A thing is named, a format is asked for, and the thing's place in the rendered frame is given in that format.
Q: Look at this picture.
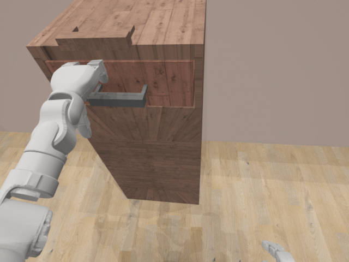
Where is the drawer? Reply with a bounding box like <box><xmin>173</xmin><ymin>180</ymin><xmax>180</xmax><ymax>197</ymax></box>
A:
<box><xmin>45</xmin><ymin>59</ymin><xmax>195</xmax><ymax>106</ymax></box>

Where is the robot left upper arm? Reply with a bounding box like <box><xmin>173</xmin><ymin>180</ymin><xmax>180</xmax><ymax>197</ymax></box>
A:
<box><xmin>0</xmin><ymin>198</ymin><xmax>53</xmax><ymax>262</ymax></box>

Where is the robot left hand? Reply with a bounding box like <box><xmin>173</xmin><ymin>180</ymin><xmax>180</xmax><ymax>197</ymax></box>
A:
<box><xmin>51</xmin><ymin>59</ymin><xmax>109</xmax><ymax>138</ymax></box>

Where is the handle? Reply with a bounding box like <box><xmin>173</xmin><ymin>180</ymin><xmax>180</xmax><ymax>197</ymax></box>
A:
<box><xmin>55</xmin><ymin>31</ymin><xmax>132</xmax><ymax>51</ymax></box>
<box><xmin>88</xmin><ymin>84</ymin><xmax>148</xmax><ymax>108</ymax></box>

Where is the robot left forearm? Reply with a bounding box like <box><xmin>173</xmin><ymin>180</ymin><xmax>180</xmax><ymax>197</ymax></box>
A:
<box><xmin>0</xmin><ymin>90</ymin><xmax>84</xmax><ymax>205</ymax></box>

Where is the robot right hand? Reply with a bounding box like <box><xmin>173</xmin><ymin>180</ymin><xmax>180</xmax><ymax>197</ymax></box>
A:
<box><xmin>261</xmin><ymin>240</ymin><xmax>295</xmax><ymax>262</ymax></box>

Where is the cabinet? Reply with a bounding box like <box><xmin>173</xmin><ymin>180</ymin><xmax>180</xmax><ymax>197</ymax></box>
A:
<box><xmin>26</xmin><ymin>0</ymin><xmax>206</xmax><ymax>205</ymax></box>

